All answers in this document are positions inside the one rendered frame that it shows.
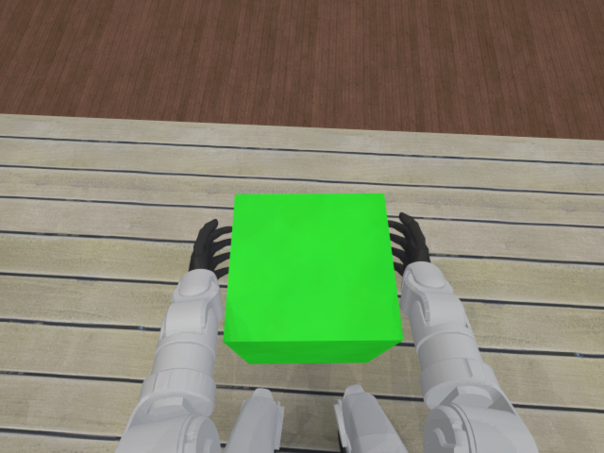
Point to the left robot thigh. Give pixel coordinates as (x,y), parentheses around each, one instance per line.
(258,427)

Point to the robot thigh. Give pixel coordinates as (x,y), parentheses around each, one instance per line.
(364,427)
(258,427)

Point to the robot left hand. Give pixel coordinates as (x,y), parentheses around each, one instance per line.
(204,248)

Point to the right robot forearm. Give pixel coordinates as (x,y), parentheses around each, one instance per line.
(452,368)

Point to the carton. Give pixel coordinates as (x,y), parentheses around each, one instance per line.
(311,279)

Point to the left robot upper arm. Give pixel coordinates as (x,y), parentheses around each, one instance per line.
(187,433)

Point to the right robot thigh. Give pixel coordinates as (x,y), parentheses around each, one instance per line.
(364,427)

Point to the robot right hand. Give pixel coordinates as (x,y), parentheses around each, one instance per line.
(414,242)

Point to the right robot upper arm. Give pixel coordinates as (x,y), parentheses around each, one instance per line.
(458,428)

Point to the left robot forearm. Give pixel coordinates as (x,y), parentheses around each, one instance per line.
(181,377)

